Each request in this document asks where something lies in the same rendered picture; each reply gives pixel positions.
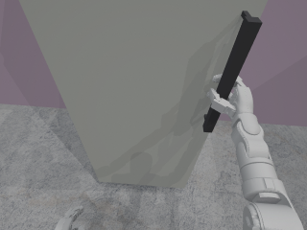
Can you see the fridge door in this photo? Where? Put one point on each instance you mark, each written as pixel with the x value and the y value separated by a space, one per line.
pixel 134 75

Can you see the robot left hand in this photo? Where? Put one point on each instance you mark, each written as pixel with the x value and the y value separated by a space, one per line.
pixel 70 216

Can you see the robot right hand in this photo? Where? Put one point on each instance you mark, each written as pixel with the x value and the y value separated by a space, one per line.
pixel 239 102

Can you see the robot right forearm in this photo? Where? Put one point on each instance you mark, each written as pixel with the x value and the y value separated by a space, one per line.
pixel 260 181

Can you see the robot right upper arm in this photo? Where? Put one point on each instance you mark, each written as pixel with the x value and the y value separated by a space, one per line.
pixel 266 216

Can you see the handle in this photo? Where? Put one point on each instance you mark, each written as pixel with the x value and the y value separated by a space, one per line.
pixel 242 45

